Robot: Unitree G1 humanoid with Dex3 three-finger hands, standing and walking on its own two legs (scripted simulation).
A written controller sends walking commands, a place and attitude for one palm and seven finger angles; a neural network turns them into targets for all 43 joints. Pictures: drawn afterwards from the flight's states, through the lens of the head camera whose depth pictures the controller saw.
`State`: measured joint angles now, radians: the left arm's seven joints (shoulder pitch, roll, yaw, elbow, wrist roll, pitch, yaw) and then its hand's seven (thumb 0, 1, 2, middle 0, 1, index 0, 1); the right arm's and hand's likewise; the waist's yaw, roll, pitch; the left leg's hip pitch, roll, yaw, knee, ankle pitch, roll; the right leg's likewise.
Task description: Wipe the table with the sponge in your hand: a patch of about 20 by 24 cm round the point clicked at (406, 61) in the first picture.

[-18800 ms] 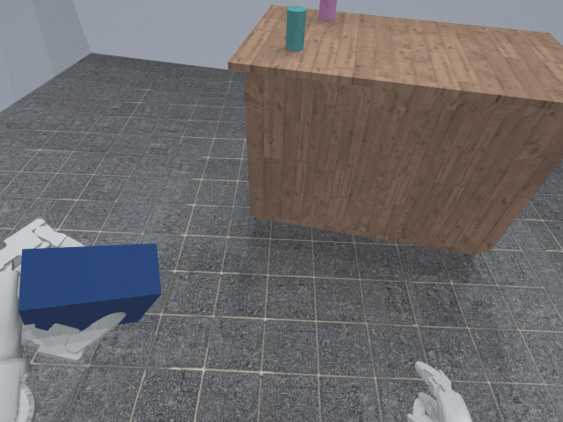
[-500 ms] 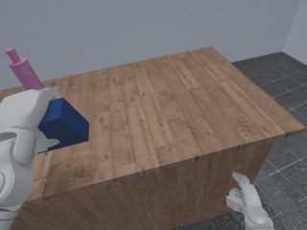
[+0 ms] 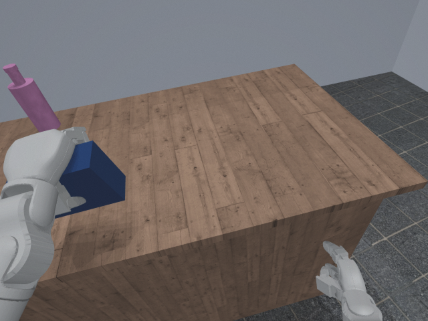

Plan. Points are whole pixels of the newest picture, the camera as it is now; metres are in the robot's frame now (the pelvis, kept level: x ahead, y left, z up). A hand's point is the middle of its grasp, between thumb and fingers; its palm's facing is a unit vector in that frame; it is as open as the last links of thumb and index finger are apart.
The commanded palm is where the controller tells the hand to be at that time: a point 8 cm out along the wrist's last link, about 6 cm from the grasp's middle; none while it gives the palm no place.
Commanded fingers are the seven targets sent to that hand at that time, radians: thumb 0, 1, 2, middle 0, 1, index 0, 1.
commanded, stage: move the sponge above the wiping area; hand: left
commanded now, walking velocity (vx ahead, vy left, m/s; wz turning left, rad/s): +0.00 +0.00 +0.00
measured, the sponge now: (78, 187) +0.26 +0.29 +0.16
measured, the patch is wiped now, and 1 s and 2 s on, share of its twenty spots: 0.00 0.00 0.00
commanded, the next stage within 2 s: none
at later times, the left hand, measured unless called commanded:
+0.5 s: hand (75, 176) +0.26 +0.29 +0.18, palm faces +0.16 -0.06 -0.99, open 9.4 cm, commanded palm +0.22 +0.28 +0.25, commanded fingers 0.00 0.10 1.30 -1.20 -1.60 -1.20 -1.60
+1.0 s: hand (80, 179) +0.27 +0.29 +0.17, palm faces +0.11 -0.05 -0.99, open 9.4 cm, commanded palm +0.23 +0.28 +0.24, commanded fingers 0.00 0.10 1.30 -1.20 -1.60 -1.20 -1.60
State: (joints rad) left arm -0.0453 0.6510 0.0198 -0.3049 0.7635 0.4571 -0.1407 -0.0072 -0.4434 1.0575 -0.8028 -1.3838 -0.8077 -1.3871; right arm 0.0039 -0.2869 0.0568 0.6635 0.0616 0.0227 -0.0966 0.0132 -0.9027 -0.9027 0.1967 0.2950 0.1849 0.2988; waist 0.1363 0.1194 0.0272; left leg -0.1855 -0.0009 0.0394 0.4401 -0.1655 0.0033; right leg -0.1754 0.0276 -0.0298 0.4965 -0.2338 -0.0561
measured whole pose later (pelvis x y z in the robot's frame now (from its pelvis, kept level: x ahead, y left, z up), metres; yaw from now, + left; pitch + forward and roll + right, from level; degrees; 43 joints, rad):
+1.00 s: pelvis +0.01 +0.00 +0.00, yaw +0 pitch -5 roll +1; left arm -0.05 0.60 -0.03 -0.20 0.83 0.42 -0.14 -0.01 -0.44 1.06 -0.80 -1.39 -0.81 -1.39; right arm 0.02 -0.28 0.05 0.66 0.06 0.02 -0.08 0.01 -0.90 -0.90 0.20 0.29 0.20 0.31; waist 0.12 0.11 0.02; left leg -0.18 0.00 0.03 0.42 -0.17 0.01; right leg -0.16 0.03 -0.03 0.47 -0.23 -0.05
